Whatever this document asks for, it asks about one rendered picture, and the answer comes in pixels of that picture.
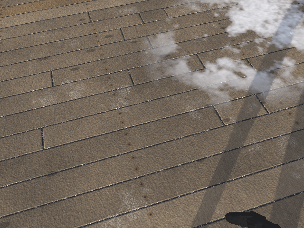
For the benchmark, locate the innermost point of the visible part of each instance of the robot right hand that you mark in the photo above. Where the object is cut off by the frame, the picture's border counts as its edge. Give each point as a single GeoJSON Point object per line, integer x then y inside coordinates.
{"type": "Point", "coordinates": [250, 220]}

